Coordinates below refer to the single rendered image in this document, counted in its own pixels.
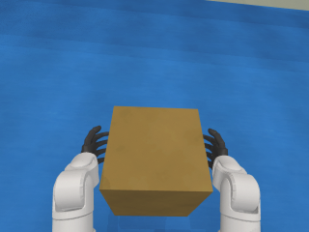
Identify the left robot forearm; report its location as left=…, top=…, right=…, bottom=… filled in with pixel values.
left=52, top=152, right=99, bottom=232

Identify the left robot hand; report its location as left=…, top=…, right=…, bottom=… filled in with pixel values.
left=81, top=126, right=109, bottom=164

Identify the carton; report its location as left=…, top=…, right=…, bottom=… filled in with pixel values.
left=99, top=105, right=213, bottom=217

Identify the right robot forearm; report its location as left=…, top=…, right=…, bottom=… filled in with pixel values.
left=211, top=155, right=261, bottom=232

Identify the right robot hand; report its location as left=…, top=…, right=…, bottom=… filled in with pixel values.
left=203, top=129, right=228, bottom=169

